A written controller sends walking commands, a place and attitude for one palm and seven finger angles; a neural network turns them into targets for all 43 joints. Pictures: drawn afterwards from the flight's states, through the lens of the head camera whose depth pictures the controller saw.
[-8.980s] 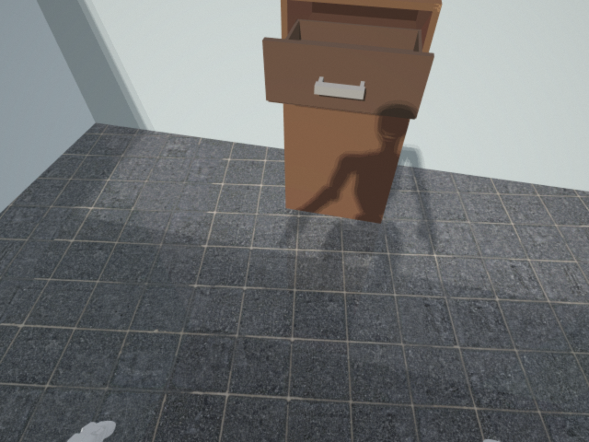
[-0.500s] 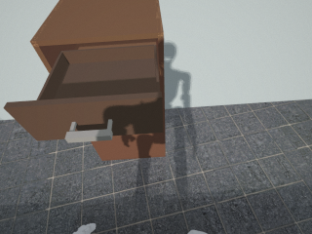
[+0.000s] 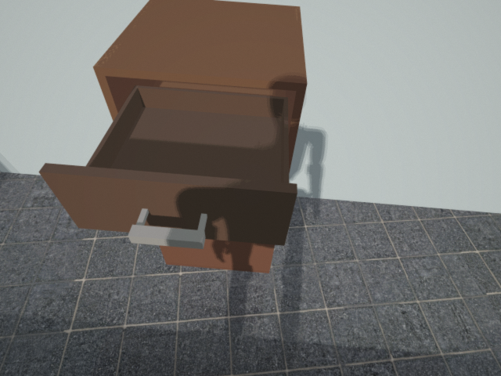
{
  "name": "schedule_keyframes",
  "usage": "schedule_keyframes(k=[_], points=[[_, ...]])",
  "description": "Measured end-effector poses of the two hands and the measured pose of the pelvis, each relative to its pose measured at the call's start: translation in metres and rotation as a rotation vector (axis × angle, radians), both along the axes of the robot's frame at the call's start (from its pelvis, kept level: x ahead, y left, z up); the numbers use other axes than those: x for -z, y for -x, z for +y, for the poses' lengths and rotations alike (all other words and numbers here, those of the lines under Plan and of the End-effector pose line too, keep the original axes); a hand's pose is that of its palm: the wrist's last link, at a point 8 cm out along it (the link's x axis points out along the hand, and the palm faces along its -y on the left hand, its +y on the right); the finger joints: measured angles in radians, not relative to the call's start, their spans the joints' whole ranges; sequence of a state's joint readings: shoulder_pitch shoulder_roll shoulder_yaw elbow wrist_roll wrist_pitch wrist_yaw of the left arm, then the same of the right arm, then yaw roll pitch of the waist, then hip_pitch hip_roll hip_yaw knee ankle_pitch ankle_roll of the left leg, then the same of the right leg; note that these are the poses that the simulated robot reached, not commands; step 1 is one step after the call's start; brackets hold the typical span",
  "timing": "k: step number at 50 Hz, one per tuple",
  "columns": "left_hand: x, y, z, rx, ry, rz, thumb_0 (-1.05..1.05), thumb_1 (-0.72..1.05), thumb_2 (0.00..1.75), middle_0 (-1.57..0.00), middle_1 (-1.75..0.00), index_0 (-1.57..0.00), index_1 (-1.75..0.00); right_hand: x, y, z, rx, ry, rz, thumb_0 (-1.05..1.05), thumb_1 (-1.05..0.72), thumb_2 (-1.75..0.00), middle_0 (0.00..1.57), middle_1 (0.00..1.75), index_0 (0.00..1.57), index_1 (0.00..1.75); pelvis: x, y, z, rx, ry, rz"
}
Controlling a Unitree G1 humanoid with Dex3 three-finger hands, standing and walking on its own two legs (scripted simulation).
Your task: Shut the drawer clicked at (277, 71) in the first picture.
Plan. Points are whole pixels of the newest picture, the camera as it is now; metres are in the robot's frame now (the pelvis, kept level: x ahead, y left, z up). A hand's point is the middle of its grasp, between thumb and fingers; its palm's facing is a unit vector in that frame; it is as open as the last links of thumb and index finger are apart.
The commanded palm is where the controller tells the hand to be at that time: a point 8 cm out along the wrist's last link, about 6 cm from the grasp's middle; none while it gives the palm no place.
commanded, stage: come to a stop and stand still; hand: left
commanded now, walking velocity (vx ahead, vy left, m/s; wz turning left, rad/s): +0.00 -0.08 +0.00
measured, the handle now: (170, 226) +0.33 +0.18 +0.04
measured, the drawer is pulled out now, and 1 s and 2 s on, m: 0.28 0.28 0.28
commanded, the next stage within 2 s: look again from close up in 1.46 s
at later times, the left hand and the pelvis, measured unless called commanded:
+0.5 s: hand out of the picture +0.01 +0.17 -0.18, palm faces +0.00 -0.98 -0.21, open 7.4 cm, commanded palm none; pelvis +0.00 +0.00 -0.01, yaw +0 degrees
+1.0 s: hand out of the picture +0.03 +0.18 -0.17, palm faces +0.02 -0.98 -0.18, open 7.3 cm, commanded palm none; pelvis +0.04 +0.01 +0.00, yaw -1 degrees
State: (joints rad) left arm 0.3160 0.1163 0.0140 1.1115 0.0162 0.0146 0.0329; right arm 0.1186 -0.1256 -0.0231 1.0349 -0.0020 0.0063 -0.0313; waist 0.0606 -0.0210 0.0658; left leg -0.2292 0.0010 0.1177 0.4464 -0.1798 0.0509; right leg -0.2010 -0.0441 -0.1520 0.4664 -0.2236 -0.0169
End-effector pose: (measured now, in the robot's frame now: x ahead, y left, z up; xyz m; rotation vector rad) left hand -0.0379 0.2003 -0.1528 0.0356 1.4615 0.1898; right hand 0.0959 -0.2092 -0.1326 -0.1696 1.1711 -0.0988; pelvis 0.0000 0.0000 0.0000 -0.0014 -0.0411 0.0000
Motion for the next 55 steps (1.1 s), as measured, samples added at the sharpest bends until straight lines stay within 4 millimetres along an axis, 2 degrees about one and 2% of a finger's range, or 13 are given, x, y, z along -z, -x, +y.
schedule_keyframes(k=[4,8,14,20,25,29,34,39,49,55], points=[[-0.005,0.003,0.01,0.018,-0.027,0.002,0.0,0.9,0.9,-0.2,-0.3,-0.2,-0.3,0.003,0.009,-0.002,0.025,-0.01,0.003,-0.01,-0.93,-0.9,0.2,0.3,0.2,0.3,0.0,0.005,0.001,0.005,-0.002,0.01],[-0.009,0.002,0.018,0.038,-0.053,-0.004,0.0,0.9,0.9,-0.2,-0.3,-0.2,-0.3,0.004,0.027,-0.011,0.052,-0.001,0.027,-0.02,-0.94,-0.9,0.2,0.3,0.2,0.3,-0.001,0.007,0.001,0.01,-0.003,0.017],[-0.013,-0.007,0.022,0.061,-0.07,-0.023,0.0,0.9,0.9,-0.2,-0.3,-0.19,-0.3,0.008,0.07,-0.023,0.077,0.01,0.129,-0.02,-0.94,-0.9,0.2,0.3,0.2,0.3,-0.003,0.007,-0.002,0.012,-0.007,0.02],[-0.01,-0.019,0.017,0.103,-0.072,-0.044,0.0,0.9,0.9,-0.2,-0.3,-0.19,-0.3,0.014,0.115,-0.019,0.099,-0.016,0.241,-0.01,-0.92,-0.9,0.19,0.3,0.2,0.3,0.0,0.006,-0.004,0.013,0.006,0.028],[-0.004,-0.044,0.022,0.128,-0.072,-0.094,0.01,0.9,0.9,-0.2,-0.3,-0.2,-0.3,0.022,0.14,-0.006,0.132,-0.036,0.267,0.0,-0.92,-0.9,0.19,0.3,0.2,0.3,0.008,0.0,0.001,0.005,0.02,0.021],[-0.008,-0.071,0.03,0.134,-0.09,-0.143,0.01,0.91,0.9,-0.2,-0.3,-0.2,-0.3,0.024,0.15,0.011,0.137,-0.065,0.297,0.0,-0.92,-0.9,0.19,0.3,0.2,0.3,0.008,-0.006,0.006,0.006,0.007,0.028],[-0.017,-0.089,0.036,0.131,-0.106,-0.187,0.01,0.92,0.9,-0.2,-0.3,-0.2,-0.3,0.024,0.139,0.028,0.115,-0.103,0.303,0.0,-0.91,-0.9,0.19,0.3,0.2,0.3,0.004,-0.014,0.01,0.008,-0.002,0.036],[-0.019,-0.089,0.037,0.119,-0.107,-0.164,0.01,0.93,0.9,-0.2,-0.3,-0.2,-0.3,0.023,0.11,0.032,0.093,-0.11,0.262,0.0,-0.91,-0.9,0.2,0.3,0.2,0.3,0.002,-0.021,0.012,0.012,-0.005,0.039],[-0.011,-0.067,0.026,0.095,-0.055,-0.048,0.01,0.92,0.9,-0.2,-0.3,-0.2,-0.3,0.017,0.069,0.008,0.075,-0.031,0.228,0.02,-0.93,-0.9,0.2,0.3,0.2,0.3,0.0,-0.039,0.014,0.02,-0.005,0.033],[-0.007,-0.061,0.017,0.085,-0.02,-0.015,0.01,0.91,0.9,-0.2,-0.3,-0.2,-0.3,0.012,0.048,0.001,0.07,0.003,0.2,0.01,-0.92,-0.9,0.19,0.3,0.2,0.3,-0.001,-0.047,0.015,0.022,-0.004,0.026]])
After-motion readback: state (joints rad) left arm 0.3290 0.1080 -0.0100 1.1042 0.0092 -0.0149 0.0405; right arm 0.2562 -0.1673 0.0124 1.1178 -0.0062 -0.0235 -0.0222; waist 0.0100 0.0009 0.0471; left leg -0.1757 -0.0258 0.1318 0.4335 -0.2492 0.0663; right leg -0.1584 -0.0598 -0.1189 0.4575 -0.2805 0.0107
